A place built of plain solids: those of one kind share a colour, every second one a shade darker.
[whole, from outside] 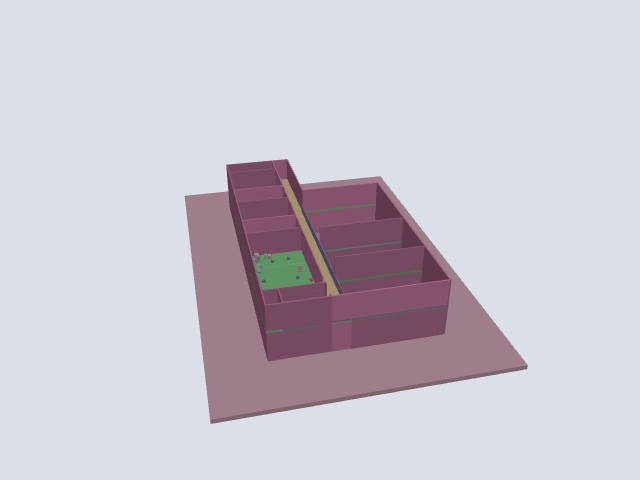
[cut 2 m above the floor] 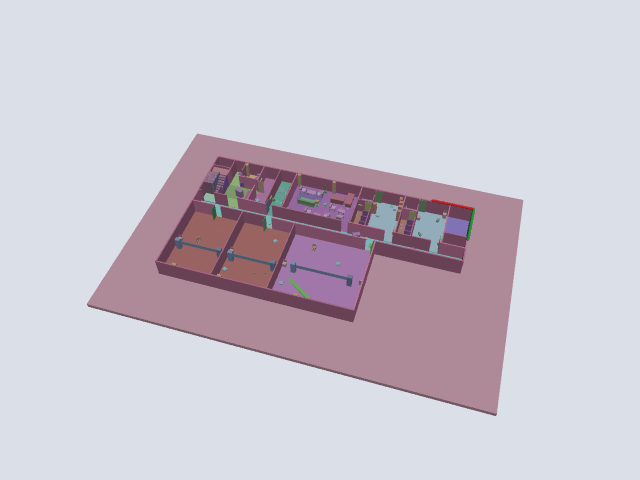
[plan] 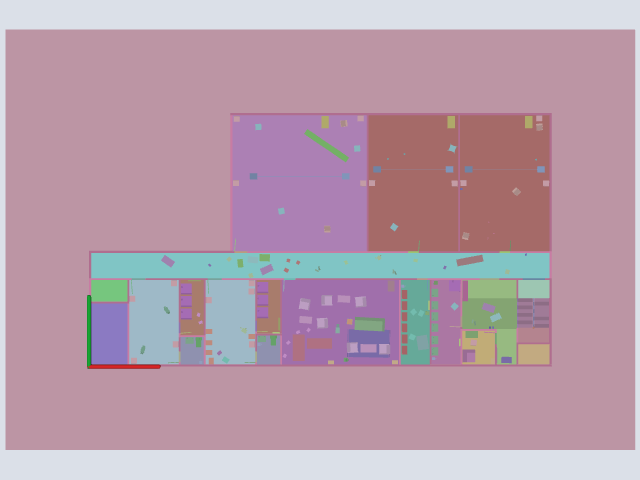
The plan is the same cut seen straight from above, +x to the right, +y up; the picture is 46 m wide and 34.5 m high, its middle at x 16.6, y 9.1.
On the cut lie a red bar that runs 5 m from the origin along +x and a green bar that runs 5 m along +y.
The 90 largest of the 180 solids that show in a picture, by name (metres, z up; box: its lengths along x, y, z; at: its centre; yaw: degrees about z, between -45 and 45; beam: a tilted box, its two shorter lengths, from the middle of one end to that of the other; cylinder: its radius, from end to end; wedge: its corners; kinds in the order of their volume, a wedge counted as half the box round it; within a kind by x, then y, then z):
{
 "under_1": {"box": [45.26, 30.23, 0.5], "at": [16.63, 9.12, -0.83]},
 "wall_1": {"box": [0.16, 6.06, 2.92], "at": [0.08, 3.19, 4.81]},
 "wall_2": {"box": [0.16, 1.81, 3.35], "at": [0.08, 7.25, 1.38]},
 "wall_3": {"box": [0.16, 1.94, 2.92], "at": [0.08, 7.32, 4.81]},
 "wall_4": {"box": [2.89, 0.13, 3.35], "at": [1.45, 4.61, 1.38]},
 "wall_5": {"box": [3.04, 0.13, 3.35], "at": [1.52, 6.29, 1.38]},
 "wall_6": {"box": [0.13, 4.38, 3.35], "at": [2.83, 2.35, 1.38]},
 "wall_7": {"box": [0.13, 6.06, 2.92], "at": [2.83, 3.19, 4.81]},
 "wall_8": {"box": [10.31, 0.031, 3.35], "at": [5.16, 8.3, 1.38]},
 "wall_9": {"box": [10.31, 0.16, 2.92], "at": [5.16, 8.37, 4.81]},
 "wall_10": {"box": [10.46, 0.13, 3.35], "at": [5.23, 8.22, 1.38]},
 "wall_11": {"box": [4.49, 0.13, 3.35], "at": [6.29, 6.29, 1.38]},
 "wall_12": {"box": [0.13, 3.05, 3.35], "at": [6.51, 4.7, 1.38]},
 "wall_13": {"box": [1.93, 0.13, 3.35], "at": [7.42, 2.19, 1.38]},
 "wall_14": {"box": [0.13, 6.06, 2.92], "at": [8.21, 3.19, 4.81]},
 "wall_15": {"box": [0.13, 1.96, 3.35], "at": [8.31, 1.14, 1.38]},
 "wall_16": {"box": [0.13, 3.97, 3.35], "at": [8.31, 4.24, 1.38]},
 "wall_17": {"box": [0.16, 9.75, 3.35], "at": [10.23, 13.2, 1.38]},
 "wall_18": {"box": [0.16, 9.62, 2.92], "at": [10.23, 13.26, 4.81]},
 "wall_19": {"box": [0.13, 6.06, 2.92], "at": [11.74, 3.19, 4.81]},
 "wall_20": {"box": [4.48, 0.13, 3.35], "at": [11.78, 6.29, 1.38]},
 "wall_21": {"box": [0.13, 2.93, 3.35], "at": [12.01, 4.75, 1.38]},
 "wall_22": {"box": [0.13, 2.08, 3.35], "at": [13.8, 1.2, 1.38]},
 "wall_23": {"box": [0.13, 3.85, 3.35], "at": [13.8, 4.29, 1.38]},
 "wall_24": {"box": [29.76, 0.13, 2.92], "at": [14.88, 6.29, 4.81]},
 "wall_25": {"box": [0.13, 6.06, 2.92], "at": [16.48, 3.19, 4.81]},
 "wall_26": {"box": [33.26, 0.16, 6.57], "at": [16.63, 0.08, 2.98]},
 "wall_27": {"box": [11.56, 0.13, 3.35], "at": [17.15, 8.22, 1.38]},
 "wall_28": {"box": [8.74, 0.13, 3.35], "at": [19.2, 6.29, 1.38]},
 "wall_29": {"box": [0.13, 6.06, 2.92], "at": [19.61, 3.19, 4.81]},
 "wall_30": {"box": [0.13, 9.78, 6.57], "at": [20.02, 13.18, 2.98]},
 "wall_31": {"box": [23.11, 0.16, 6.57], "at": [21.7, 18.15, 2.98]},
 "wall_32": {"box": [0.13, 6.06, 3.35], "at": [22.34, 3.19, 1.38]},
 "wall_33": {"box": [0.13, 6.06, 3.35], "at": [24.55, 3.19, 1.38]},
 "wall_34": {"box": [3.74, 0.13, 3.35], "at": [26.21, 6.29, 1.38]},
 "wall_35": {"box": [0.13, 9.78, 6.57], "at": [26.59, 13.18, 2.98]},
 "wall_36": {"box": [5.82, 0.13, 3.35], "at": [26.6, 8.22, 1.38]},
 "wall_37": {"box": [0.13, 2.41, 3.35], "at": [26.77, 1.36, 1.38]},
 "wall_38": {"box": [0.13, 2.6, 3.35], "at": [26.77, 4.92, 1.38]},
 "wall_39": {"box": [2.6, 0.13, 3.35], "at": [28.0, 2.63, 1.38]},
 "wall_40": {"box": [0.13, 1.44, 6.57], "at": [30.79, 0.88, 2.98]},
 "wall_41": {"box": [0.13, 4.49, 2.92], "at": [30.79, 3.98, 4.81]},
 "wall_42": {"box": [3.0, 0.13, 3.35], "at": [31.76, 8.22, 1.38]},
 "wall_43": {"box": [2.54, 0.13, 6.57], "at": [31.99, 1.67, 2.98]},
 "wall_44": {"box": [0.2, 3.19, 6.57], "at": [33.16, 3.33, 2.98]},
 "wall_45": {"box": [0.16, 1.44, 6.57], "at": [33.18, 0.88, 2.98]},
 "wall_46": {"box": [0.16, 1.3, 6.57], "at": [33.18, 5.57, 2.98]},
 "wall_47": {"box": [0.16, 1.81, 3.35], "at": [33.18, 7.25, 1.38]},
 "wall_48": {"box": [0.16, 11.72, 2.92], "at": [33.18, 12.21, 4.81]},
 "wall_49": {"box": [0.16, 9.78, 3.35], "at": [33.18, 13.18, 1.38]},
 "floor_court_1": {"box": [6.44, 9.78, 0.5], "at": [23.31, 13.18, -0.25]},
 "floor_court_2": {"box": [6.44, 9.78, 0.5], "at": [29.88, 13.18, -0.25]},
 "floor_gym_1": {"box": [9.65, 9.78, 0.5], "at": [15.13, 13.18, -0.25]},
 "floor_corridor_1": {"box": [32.94, 1.81, 0.5], "at": [16.63, 7.25, -0.25]},
 "stair_1": {"box": [1.05, 0.53, 1.6], "at": [31.38, 3.06, 0.5]},
 "stair_2": {"box": [1.05, 0.8, 1.42], "at": [31.38, 3.19, 0.41]},
 "stair_3": {"box": [1.05, 1.07, 1.23], "at": [31.38, 3.32, 0.32]},
 "stair_4": {"box": [1.05, 1.33, 1.04], "at": [31.38, 3.45, 0.22]},
 "stair_5": {"box": [1.05, 1.6, 0.86], "at": [31.38, 3.59, 0.13]},
 "stair_6": {"box": [1.05, 1.86, 0.67], "at": [31.38, 3.72, 0.04]},
 "stair_7": {"box": [1.05, 2.13, 0.49], "at": [31.38, 3.85, -0.06]},
 "stair_8": {"box": [1.05, 2.13, 2.16], "at": [32.53, 3.85, 0.78]},
 "stair_9": {"box": [1.05, 1.86, 2.35], "at": [32.53, 3.99, 0.87]},
 "stair_10": {"box": [1.05, 1.6, 2.53], "at": [32.53, 4.12, 0.97]},
 "stair_11": {"box": [1.05, 1.33, 2.72], "at": [32.53, 4.25, 1.06]},
 "stair_12": {"box": [1.05, 0.53, 3.28], "at": [32.53, 4.65, 1.34]},
 "stair_13": {"box": [1.05, 0.27, 3.46], "at": [32.53, 4.79, 1.43]},
 "floor_lounge_1": {"box": [8.41, 6.06, 0.5], "at": [18.07, 3.19, -0.25]},
 "floor_changing_1": {"box": [3.56, 6.06, 0.5], "at": [4.67, 3.19, -0.25]},
 "floor_changing_2": {"box": [3.56, 6.06, 0.5], "at": [10.16, 3.19, -0.25]},
 "upper_floor_bar_room_1": {"box": [11.05, 6.06, 0.16], "at": [25.2, 3.19, 3.27]},
 "upper_floor_gallery_1": {"box": [32.94, 1.94, 0.16], "at": [16.63, 7.32, 3.27]},
 "floor_entrance_1": {"box": [3.89, 1.3, 0.5], "at": [28.77, 5.57, -0.25]},
 "floor_entrance_2": {"box": [4.02, 2.13, 0.5], "at": [28.84, 3.85, -0.25]},
 "floor_entrance_3": {"box": [1.42, 2.54, 0.5], "at": [30.01, 1.43, -0.25]},
 "floor_showers_1": {"box": [1.67, 3.97, 0.5], "at": [7.42, 4.24, -0.25]},
 "floor_showers_2": {"box": [1.67, 3.85, 0.5], "at": [12.9, 4.29, -0.25]},
 "floor_wc_gents_1": {"box": [2.08, 6.06, 0.5], "at": [25.66, 3.19, -0.25]},
 "floor_wc_ladies_1": {"box": [2.08, 6.06, 0.5], "at": [23.45, 3.19, -0.25]},
 "floor_escape_1": {"box": [2.6, 4.38, 0.5], "at": [1.46, 2.35, -0.25]},
 "stair_landing_1": {"box": [2.21, 1.06, 1.97], "at": [31.95, 2.26, 0.69]},
 "floor_1": {"box": [1.67, 1.96, 0.5], "at": [7.42, 1.14, -0.25]},
 "floor_2": {"box": [1.67, 2.08, 0.5], "at": [12.9, 1.2, -0.25]},
 "floor_office_1": {"box": [2.34, 2.41, 0.5], "at": [28.0, 1.36, -0.25]},
 "floor_cleaners_1": {"box": [2.6, 1.55, 0.5], "at": [1.46, 5.45, -0.25]},
 "wall_band_1": {"box": [33.26, 0.16, 0.31], "at": [16.63, 0.08, 3.19]},
 "floor_sback_1": {"box": [2.25, 1.44, 0.5], "at": [31.98, 0.88, -0.25]},
 "floor_stair_hall_1": {"box": [2.25, 1.3, 0.5], "at": [31.98, 5.57, -0.25]},
 "trophy_cabinet_1": {"box": [0.4, 1.5, 1.9], "at": [27.04, 5.45, 0.95]},
 "table_trolley_1": {"box": [1.9, 0.5, 0.9], "at": [27.38, 7.62, 0.45], "yaw": 10.7}
}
